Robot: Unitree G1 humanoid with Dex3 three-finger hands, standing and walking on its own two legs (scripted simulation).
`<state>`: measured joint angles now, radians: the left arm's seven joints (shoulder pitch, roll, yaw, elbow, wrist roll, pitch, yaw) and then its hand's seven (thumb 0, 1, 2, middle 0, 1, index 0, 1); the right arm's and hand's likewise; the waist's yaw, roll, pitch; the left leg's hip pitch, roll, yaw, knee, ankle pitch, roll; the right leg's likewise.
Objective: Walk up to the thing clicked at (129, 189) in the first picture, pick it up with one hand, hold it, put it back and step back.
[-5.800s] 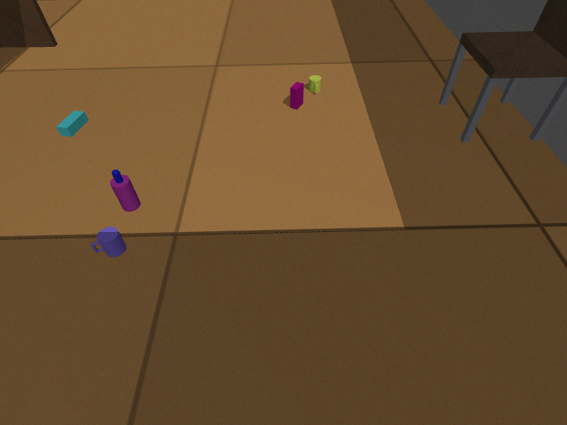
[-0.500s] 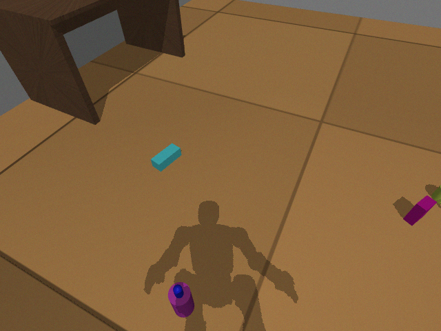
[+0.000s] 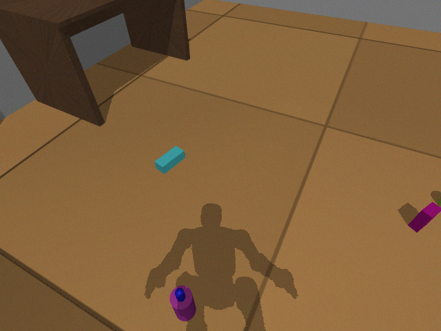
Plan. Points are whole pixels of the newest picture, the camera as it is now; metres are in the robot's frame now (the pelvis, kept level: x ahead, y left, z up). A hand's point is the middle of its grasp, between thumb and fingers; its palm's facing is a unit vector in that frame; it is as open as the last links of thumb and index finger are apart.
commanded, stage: stand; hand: left
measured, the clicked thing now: (182, 301) +0.39 +0.20 -0.67
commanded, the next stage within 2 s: none
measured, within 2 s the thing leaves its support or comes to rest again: neither
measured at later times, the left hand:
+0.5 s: hand out of the picture +0.08 +0.25 -0.16, palm faces -0.04 -0.94 -0.34, open 7.4 cm
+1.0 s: hand out of the picture +0.09 +0.25 -0.16, palm faces -0.03 -0.94 -0.34, open 7.4 cm
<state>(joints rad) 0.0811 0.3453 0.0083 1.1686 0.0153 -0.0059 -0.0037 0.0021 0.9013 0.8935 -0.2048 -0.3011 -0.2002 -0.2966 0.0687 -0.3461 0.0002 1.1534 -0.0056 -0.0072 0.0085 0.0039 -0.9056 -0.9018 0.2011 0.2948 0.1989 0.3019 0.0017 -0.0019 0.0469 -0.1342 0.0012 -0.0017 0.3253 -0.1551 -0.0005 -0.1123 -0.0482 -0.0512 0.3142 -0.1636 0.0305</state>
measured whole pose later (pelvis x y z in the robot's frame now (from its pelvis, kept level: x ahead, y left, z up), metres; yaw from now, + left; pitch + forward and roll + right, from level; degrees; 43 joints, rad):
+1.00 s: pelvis +0.01 +0.00 +0.00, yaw +0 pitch -2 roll +0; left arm 0.11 0.35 0.00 1.13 0.01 0.00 0.00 0.00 0.90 0.89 -0.21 -0.30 -0.20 -0.30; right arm 0.10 -0.35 0.01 1.13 -0.01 -0.01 0.00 0.00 -0.91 -0.90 0.20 0.29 0.20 0.30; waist 0.00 0.00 0.05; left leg -0.11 0.01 0.00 0.31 -0.17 -0.01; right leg -0.09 -0.04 -0.05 0.31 -0.18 0.03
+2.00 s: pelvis +0.01 +0.00 +0.00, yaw +0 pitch -2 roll +0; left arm 0.12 0.35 -0.01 1.12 0.02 0.00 0.00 0.00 0.90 0.89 -0.21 -0.30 -0.20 -0.30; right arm 0.11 -0.35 0.01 1.12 -0.01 -0.01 0.00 0.00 -0.91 -0.90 0.20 0.29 0.20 0.30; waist 0.00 0.00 0.05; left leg -0.11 0.01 0.00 0.32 -0.17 0.00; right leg -0.09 -0.04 -0.04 0.31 -0.18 0.03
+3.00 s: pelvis +0.00 +0.01 -0.08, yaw -1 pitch +15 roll -2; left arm 0.22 0.36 0.26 0.53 0.02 0.17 -0.09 -0.01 -0.49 0.02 -0.09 -0.03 -0.08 -0.03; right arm 0.21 -0.24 -0.01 0.58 0.02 -0.13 -0.07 0.01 -0.91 -0.90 0.20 0.30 0.20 0.30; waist -0.03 -0.01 -0.09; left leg -0.84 0.04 -0.02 1.07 -0.50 0.00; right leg -0.80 -0.03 -0.04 1.02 -0.48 0.03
